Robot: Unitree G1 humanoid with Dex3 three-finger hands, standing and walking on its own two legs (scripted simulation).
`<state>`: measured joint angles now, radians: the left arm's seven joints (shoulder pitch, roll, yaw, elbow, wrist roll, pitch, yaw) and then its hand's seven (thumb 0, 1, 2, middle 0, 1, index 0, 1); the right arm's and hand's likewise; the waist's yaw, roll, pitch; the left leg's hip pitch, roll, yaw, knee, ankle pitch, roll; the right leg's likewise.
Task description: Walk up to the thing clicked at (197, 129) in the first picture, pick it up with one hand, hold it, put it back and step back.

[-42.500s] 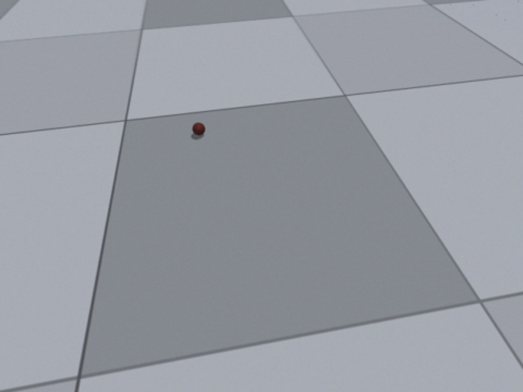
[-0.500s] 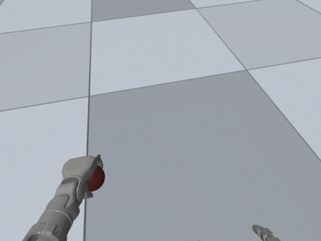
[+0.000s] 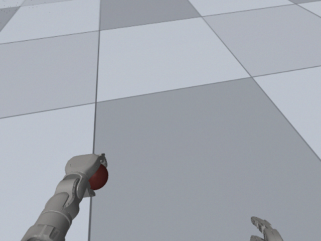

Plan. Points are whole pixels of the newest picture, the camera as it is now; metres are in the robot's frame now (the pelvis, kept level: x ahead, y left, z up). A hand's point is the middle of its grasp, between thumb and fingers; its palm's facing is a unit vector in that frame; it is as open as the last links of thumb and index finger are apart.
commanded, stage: hold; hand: left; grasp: from above
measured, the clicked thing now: (94, 176) +0.32 +0.22 -0.06
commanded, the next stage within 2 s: crouch in 1.30 s
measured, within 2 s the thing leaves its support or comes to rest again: neither
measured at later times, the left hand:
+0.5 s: hand (87, 182) +0.29 +0.22 -0.03, palm faces -0.44 -0.06 -0.89, open 10.3 cm
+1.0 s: hand (88, 184) +0.28 +0.21 -0.02, palm faces -0.43 -0.07 -0.90, open 10.3 cm
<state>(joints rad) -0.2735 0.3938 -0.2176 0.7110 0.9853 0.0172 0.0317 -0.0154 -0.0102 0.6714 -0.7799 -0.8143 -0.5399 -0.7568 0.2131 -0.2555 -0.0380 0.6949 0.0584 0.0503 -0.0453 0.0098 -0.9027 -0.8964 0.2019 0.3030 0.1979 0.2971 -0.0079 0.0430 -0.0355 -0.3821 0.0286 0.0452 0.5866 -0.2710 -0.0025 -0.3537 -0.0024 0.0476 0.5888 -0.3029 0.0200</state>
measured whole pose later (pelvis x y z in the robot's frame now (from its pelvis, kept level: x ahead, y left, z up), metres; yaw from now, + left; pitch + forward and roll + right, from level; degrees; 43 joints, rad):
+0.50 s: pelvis +0.00 +0.00 +0.01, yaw +0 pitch +2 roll +0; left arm -0.23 0.40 -0.22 0.61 0.97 0.01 -0.03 -0.01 -0.01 0.68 -0.76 -0.84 -0.53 -0.77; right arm 0.18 -0.26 -0.03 0.68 0.07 0.07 -0.06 0.01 -0.90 -0.90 0.20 0.30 0.20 0.30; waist 0.01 0.05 -0.01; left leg -0.30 0.03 0.05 0.51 -0.23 -0.01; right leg -0.28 0.00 0.05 0.52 -0.27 0.02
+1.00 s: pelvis -0.01 -0.01 +0.01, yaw +0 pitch +1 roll +0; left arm -0.20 0.40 -0.23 0.55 0.98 0.03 -0.04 -0.01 0.00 0.68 -0.74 -0.85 -0.51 -0.79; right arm 0.16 -0.25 -0.02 0.67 0.07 0.08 -0.06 0.01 -0.90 -0.90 0.20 0.30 0.20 0.30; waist 0.02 0.06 0.00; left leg -0.27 0.03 0.04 0.47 -0.21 -0.01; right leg -0.25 0.00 0.05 0.50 -0.25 0.01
